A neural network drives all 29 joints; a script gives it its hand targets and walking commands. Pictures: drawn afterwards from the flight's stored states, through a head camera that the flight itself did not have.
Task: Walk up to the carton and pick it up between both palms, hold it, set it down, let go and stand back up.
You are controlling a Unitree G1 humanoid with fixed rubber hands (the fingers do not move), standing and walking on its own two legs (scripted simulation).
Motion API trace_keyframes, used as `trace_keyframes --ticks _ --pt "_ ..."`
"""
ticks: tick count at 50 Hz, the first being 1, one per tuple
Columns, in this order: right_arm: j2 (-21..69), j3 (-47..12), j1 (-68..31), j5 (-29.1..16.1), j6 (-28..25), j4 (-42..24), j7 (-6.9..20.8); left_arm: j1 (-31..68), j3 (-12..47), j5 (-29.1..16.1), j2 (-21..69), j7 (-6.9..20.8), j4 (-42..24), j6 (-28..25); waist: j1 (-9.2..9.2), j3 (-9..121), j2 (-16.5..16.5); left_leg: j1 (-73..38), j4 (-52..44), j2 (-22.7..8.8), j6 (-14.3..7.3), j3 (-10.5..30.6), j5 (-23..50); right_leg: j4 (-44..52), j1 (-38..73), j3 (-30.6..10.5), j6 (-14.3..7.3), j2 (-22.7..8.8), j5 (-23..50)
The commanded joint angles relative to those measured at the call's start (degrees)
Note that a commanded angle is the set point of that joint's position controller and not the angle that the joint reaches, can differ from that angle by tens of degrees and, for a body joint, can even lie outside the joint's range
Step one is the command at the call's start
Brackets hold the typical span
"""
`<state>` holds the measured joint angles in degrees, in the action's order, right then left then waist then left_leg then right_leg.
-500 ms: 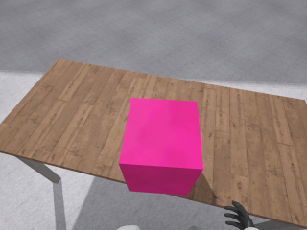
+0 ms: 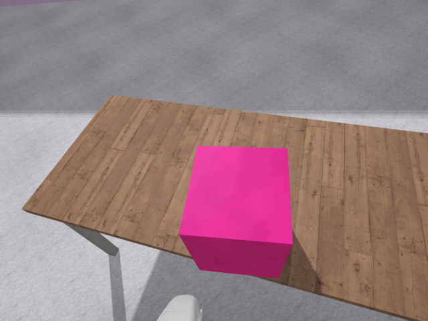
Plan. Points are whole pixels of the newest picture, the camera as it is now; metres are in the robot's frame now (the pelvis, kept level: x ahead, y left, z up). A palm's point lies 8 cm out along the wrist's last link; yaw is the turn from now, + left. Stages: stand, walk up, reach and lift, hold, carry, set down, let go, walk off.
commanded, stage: walk up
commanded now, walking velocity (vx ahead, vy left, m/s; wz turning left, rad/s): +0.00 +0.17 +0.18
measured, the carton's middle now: (239, 214) +0.35 -0.01 -0.10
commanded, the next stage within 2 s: none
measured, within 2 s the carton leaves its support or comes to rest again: neither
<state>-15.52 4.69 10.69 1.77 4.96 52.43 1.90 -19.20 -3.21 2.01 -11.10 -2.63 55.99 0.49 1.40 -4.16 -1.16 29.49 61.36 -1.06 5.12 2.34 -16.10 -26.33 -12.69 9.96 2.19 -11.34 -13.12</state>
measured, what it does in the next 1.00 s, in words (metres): steps on the spot: left foot, then right foot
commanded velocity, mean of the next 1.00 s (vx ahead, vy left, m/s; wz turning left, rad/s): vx -0.04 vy -0.09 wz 0.03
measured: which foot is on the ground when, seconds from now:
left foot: up 0.00-0.16, down 0.18-0.82, up 0.84-1.00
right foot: down 0.00-0.16, up 0.18-0.78, down 0.80-1.00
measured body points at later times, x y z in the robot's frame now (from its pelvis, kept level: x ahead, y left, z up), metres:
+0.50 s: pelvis +0.00 +0.08 +0.00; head +0.04 +0.15 +0.45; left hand +0.02 +0.34 -0.18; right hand +0.07 -0.18 -0.10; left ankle +0.00 +0.19 -0.75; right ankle -0.04 -0.11 -0.63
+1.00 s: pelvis -0.05 -0.05 +0.00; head -0.04 -0.09 +0.45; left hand +0.02 +0.19 -0.12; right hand -0.06 -0.30 -0.17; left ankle -0.06 +0.11 -0.70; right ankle -0.07 -0.16 -0.75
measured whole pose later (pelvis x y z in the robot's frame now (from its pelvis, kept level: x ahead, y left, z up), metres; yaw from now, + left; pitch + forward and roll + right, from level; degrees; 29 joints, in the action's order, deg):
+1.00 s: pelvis -0.05 -0.05 +0.00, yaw +0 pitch +0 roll +2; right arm -14.6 3.2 16.3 1.1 3.1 59.5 0.4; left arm -13.3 -0.2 0.2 -9.3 0.2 54.1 -0.2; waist -2.0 -1.4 -4.1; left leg 21.8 46.6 -1.4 0.6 1.4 -19.4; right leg -20.8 -8.3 0.7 -0.1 -1.9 -12.6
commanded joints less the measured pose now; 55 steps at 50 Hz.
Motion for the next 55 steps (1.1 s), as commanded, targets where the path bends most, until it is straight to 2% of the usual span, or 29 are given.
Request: trace_keyframes --ticks 1,5,6,7,8,9,10,11,13,15,19,23,25,31,33,34,36,38,39,40,41,42,43,46,49,52,53,54,55 --pt "-0.03 -1.19 -2.73 -1.03 -0.32 -4.43 0.04 -1.71 -3.09 0.10 -13.23 0.47 -3.24 -1.45 0.84 1.91 17.33 -2.19 -14.65 -3.04 0.31 -4.32 -1.14 9.81 3.85 -4.81 -7.70 -8.74 12.80" --pt "-1.89 -0.72 -2.32 -0.91 -1.12 -4.12 0.14 -3.55 -4.05 0.21 -14.71 0.87 -3.52 0.06 2.30 3.51 18.23 -10.14 -28.33 -1.66 -1.49 -7.06 -4.96 6.27 3.86 -6.36 -7.55 -10.72 18.54" --pt "-2.20 -0.40 1.52 -0.99 -1.65 -2.99 -0.02 -1.59 -4.09 -0.40 -14.85 1.17 -4.49 0.39 0.47 4.25 18.16 -15.88 -34.64 -1.98 -2.74 -7.02 1.02 3.92 1.02 -6.69 -6.31 -10.87 18.65" --pt "-1.81 -0.47 5.74 -1.23 -3.01 -0.69 -0.69 0.10 -3.56 -0.86 -12.36 1.93 -4.93 0.32 -1.50 6.36 14.67 -23.99 -41.66 -1.97 -3.05 -5.69 9.71 -2.35 -1.57 -3.59 -3.96 -5.57 14.45" --pt "-2.92 -1.07 8.17 -0.50 -5.62 -0.42 -1.15 -3.38 -1.06 -1.35 -3.31 2.69 -3.47 0.62 -3.51 10.05 -2.58 -32.42 -48.01 -13.27 -1.38 5.65 12.92 -10.96 -8.94 -0.09 -1.04 2.10 -9.95" --pt "-7.43 -0.90 8.12 -0.06 -6.65 -1.28 -1.50 -4.83 0.41 -0.65 0.53 2.19 -3.03 1.47 -2.33 6.85 -13.95 -29.86 -47.54 -23.30 -1.81 15.30 23.67 -15.85 -16.12 -2.81 -0.40 6.76 -22.05" --pt "-13.46 0.88 7.27 0.07 -6.56 -1.10 -2.66 -2.98 -0.93 -1.44 -5.31 1.61 -3.76 3.22 -4.50 5.86 -17.57 -22.10 -46.93 -27.72 -8.86 14.81 22.12 -23.16 -14.17 -9.71 -0.69 5.42 -21.42" --pt "-13.82 1.32 6.83 -0.15 -6.25 -0.80 -3.31 -0.71 -1.81 -1.45 -8.09 1.84 -4.71 3.96 -4.99 3.22 -16.97 -20.73 -46.10 -27.48 -8.67 15.10 26.15 -29.22 -16.73 -12.75 -0.91 7.13 -20.61" --pt "-8.58 -0.49 0.82 -0.78 -5.65 -2.54 -3.87 -3.23 -3.00 -1.53 -8.10 2.80 -2.28 3.68 0.02 2.41 -12.14 -19.50 -46.87 -19.25 -5.89 6.57 20.20 -32.49 -16.47 -16.85 -1.36 7.05 -10.83" --pt "-5.89 -0.94 -2.66 -1.04 -5.94 -3.72 -4.05 -4.79 -3.03 -1.07 -7.34 3.32 -0.91 3.25 1.22 4.68 -15.61 -20.60 -47.24 -15.24 -4.91 3.48 15.80 -34.39 -16.19 -14.95 -1.05 8.72 -5.53" --pt "-7.40 0.42 7.48 -1.81 -6.24 -0.81 -5.71 -1.95 -3.08 0.29 -8.11 4.12 -1.66 3.67 -1.12 5.24 -7.89 -25.71 -40.95 -19.84 -5.60 3.73 39.78 -38.75 -20.58 -14.96 1.96 10.26 -3.26" --pt "-8.12 0.57 8.16 -0.76 -6.60 -0.70 -5.94 0.23 -2.61 -0.69 -7.12 3.91 -2.80 4.77 -2.20 6.92 -10.65 -26.71 -36.18 -20.58 -11.09 1.20 62.51 -41.32 -20.52 -14.45 3.57 11.83 -6.95" --pt "-8.86 0.88 8.75 -0.61 -6.25 -0.29 -5.88 1.52 -2.85 -0.85 -7.73 3.98 -3.86 5.20 -2.69 7.38 -12.35 -26.62 -35.44 -21.12 -12.21 1.97 62.20 -41.64 -20.45 -15.09 4.31 12.28 -7.91" --pt "-10.66 1.54 8.84 0.35 -4.92 -0.01 -5.78 5.81 -2.83 -0.83 -8.52 4.13 -7.16 5.84 -3.21 6.96 -12.97 -21.14 -39.10 -23.27 -14.71 5.56 37.51 -37.26 -19.19 -14.84 4.73 10.23 -10.10" --pt "-12.12 2.17 6.85 0.86 -4.48 -0.51 -5.68 7.80 -2.18 -0.82 -7.52 4.69 -8.97 5.66 -3.49 7.35 -15.85 -18.63 -42.39 -22.75 -13.99 5.94 21.32 -29.67 -15.78 -12.99 4.16 8.01 -10.39" --pt "-13.12 2.56 5.97 1.16 -4.18 -0.74 -5.23 8.04 -1.98 -1.07 -7.93 5.15 -9.64 5.23 -3.61 7.11 -16.95 -15.30 -44.88 -20.87 -12.46 5.74 4.76 -24.19 -12.65 -12.58 3.63 7.09 -10.10" --pt "-13.68 3.10 1.64 1.34 -3.42 -1.43 -4.77 5.49 -1.51 -1.79 -7.38 5.81 -9.20 4.37 -2.15 5.17 -18.05 -8.85 -47.04 -18.92 -10.33 5.90 -4.78 -12.16 -3.68 -11.47 1.51 7.34 -8.68" --pt "-11.65 2.10 0.68 1.01 -2.90 -1.53 -3.92 -2.26 -2.05 -2.38 -7.33 4.19 -4.09 3.33 0.72 5.96 -11.30 -5.43 -39.78 -15.92 -9.22 2.33 -3.40 3.17 8.38 -6.50 -0.70 10.31 0.32" --pt "-7.55 0.63 3.52 0.75 -2.86 -1.05 -3.02 -5.23 -2.05 -1.95 -8.12 3.16 -1.87 2.41 0.95 6.10 -0.78 -1.64 -30.31 -10.01 -7.86 -2.67 -7.44 7.04 13.50 -7.41 0.29 9.99 1.42" --pt "-0.37 -1.69 8.52 0.65 -2.52 0.24 -2.35 -4.65 -1.95 -1.57 -12.08 3.14 -2.97 0.82 -0.11 5.18 14.98 1.79 -22.28 -3.53 -5.60 -5.74 -16.93 14.48 9.93 -20.92 1.11 -1.99 -7.51" --pt "1.87 -2.02 10.69 0.11 -1.62 1.61 -2.53 1.17 -1.59 -1.29 -15.08 3.38 -6.20 -0.17 -2.56 1.47 15.31 -0.22 -17.31 -2.35 -4.64 -1.32 -16.66 17.15 -0.24 -29.37 -0.10 -10.54 -5.88" --pt "-0.51 -1.21 8.46 -1.11 -1.12 1.44 -2.75 5.31 -1.80 -1.02 -16.15 3.16 -6.61 -0.64 -2.15 1.16 20.83 -5.19 -15.12 -2.39 -5.23 2.19 -15.36 20.68 -9.41 -31.49 -4.48 -11.13 -14.32" --pt "-2.16 -0.92 4.07 -1.17 -1.10 1.04 -2.20 8.90 -1.39 -1.04 -13.82 3.31 -6.38 -0.88 -1.61 -4.17 19.13 -5.01 -12.61 -1.81 -5.84 3.59 -11.15 22.91 -13.24 -30.49 -4.32 -7.35 -20.86" --pt "-3.26 -0.32 11.17 -1.35 -2.21 5.93 -1.20 14.74 0.73 -2.17 -8.80 2.40 -7.39 -1.95 -6.50 -2.24 17.53 -4.58 -12.09 -1.46 -5.22 0.81 -1.74 17.31 -1.10 -16.91 -2.93 0.56 2.13" --pt "-2.10 -1.12 8.62 -0.37 -2.44 6.99 -2.09 7.42 1.56 -1.65 -6.24 2.02 -4.71 -2.72 -3.36 2.09 12.29 -8.74 -15.81 -0.69 -3.69 -1.29 -3.34 12.81 4.12 -16.38 -6.78 -0.65 18.48" --pt "-1.12 -1.40 5.54 -0.49 -2.46 6.97 -3.37 2.23 1.52 -1.24 -7.02 1.14 -1.68 -3.09 -1.40 4.29 12.06 -9.71 -23.30 -0.13 -3.02 -1.65 -7.00 9.33 11.80 -19.18 -9.26 -3.61 26.48" --pt "-1.39 -1.26 5.78 -0.30 -2.33 7.59 -3.83 0.47 0.89 -0.87 -8.43 0.71 -1.15 -2.78 -0.45 4.76 10.76 -9.31 -24.18 0.12 -3.10 -1.97 -8.54 9.14 14.12 -22.22 -10.08 -5.53 23.25" --pt "-5.69 0.26 4.05 1.44 -1.94 6.60 -3.25 -8.10 -1.58 -0.87 -13.54 0.14 1.42 -1.96 3.18 5.59 6.36 0.76 -15.34 -0.23 -2.49 -3.72 -11.46 12.60 21.08 -33.58 -12.31 -13.56 1.22" --pt "-6.82 1.03 2.29 1.73 -1.53 5.49 -2.61 -11.54 -2.23 -0.93 -14.11 -0.46 2.66 -1.19 3.89 3.74 3.38 4.85 -10.22 -2.86 -2.22 -0.95 -9.15 16.65 20.46 -40.43 -11.92 -17.44 -17.67"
